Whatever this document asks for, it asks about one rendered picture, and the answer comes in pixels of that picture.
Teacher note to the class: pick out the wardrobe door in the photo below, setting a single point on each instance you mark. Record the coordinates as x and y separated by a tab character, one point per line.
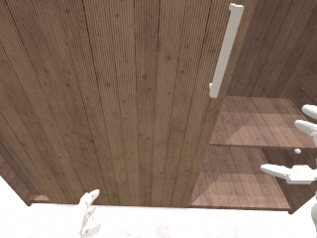
114	94
18	167

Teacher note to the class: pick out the right robot hand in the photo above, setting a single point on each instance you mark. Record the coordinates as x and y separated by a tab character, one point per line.
300	174

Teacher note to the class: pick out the handle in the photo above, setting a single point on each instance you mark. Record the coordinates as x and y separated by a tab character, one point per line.
229	38

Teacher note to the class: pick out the left robot hand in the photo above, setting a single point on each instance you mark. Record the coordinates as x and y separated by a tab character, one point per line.
78	219

